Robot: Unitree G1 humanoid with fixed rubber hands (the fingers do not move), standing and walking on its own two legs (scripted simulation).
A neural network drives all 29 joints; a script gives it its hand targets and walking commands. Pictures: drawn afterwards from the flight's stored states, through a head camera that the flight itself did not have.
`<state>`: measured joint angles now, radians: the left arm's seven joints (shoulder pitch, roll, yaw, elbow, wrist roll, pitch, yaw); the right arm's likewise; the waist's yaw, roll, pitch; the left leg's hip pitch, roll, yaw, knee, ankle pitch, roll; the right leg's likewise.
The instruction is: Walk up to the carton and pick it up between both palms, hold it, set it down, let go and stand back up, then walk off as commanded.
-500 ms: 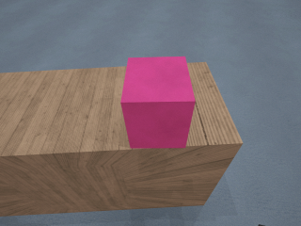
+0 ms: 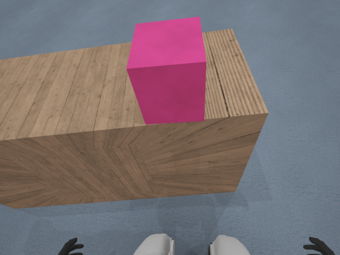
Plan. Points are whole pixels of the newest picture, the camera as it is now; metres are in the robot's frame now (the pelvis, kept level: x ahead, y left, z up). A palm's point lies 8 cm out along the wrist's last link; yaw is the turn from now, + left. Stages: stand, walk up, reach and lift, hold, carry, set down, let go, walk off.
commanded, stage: walk off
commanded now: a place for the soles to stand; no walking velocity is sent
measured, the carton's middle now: (171, 73) +0.59 +0.00 +0.07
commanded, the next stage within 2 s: stand in 1.96 s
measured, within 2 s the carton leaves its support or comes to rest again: neither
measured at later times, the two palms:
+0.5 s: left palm out of the picture -0.08 +0.38 -0.14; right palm out of the picture -0.03 -0.24 -0.05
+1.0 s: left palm out of the picture -0.25 +0.35 -0.09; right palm out of the picture -0.18 -0.29 -0.13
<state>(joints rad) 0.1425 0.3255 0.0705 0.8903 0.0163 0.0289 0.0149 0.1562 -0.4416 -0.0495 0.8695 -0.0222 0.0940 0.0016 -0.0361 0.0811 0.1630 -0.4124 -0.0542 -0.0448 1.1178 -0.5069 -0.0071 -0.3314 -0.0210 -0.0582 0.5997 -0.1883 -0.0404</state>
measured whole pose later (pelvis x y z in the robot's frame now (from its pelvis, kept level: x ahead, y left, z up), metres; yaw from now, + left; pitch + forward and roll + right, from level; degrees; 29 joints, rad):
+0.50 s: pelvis -0.12 +0.07 +0.01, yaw +0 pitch -4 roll -5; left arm 0.28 0.42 0.07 0.88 0.02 0.10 0.02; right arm 0.18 -0.36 -0.05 0.73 -0.02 0.06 -0.01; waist -0.04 -0.05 0.21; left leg -0.37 -0.05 -0.04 0.55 -0.12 0.06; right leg -0.44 0.09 0.05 1.09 -0.39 -0.04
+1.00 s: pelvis -0.27 +0.02 -0.01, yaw +0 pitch -10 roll +0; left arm 0.33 0.39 0.07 0.88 0.02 0.08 0.00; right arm 0.16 -0.40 -0.06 0.84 -0.02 0.11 0.00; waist -0.02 0.08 0.19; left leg -0.54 -0.12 -0.10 1.29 -0.37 -0.02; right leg -0.25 0.07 0.03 0.77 -0.40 -0.05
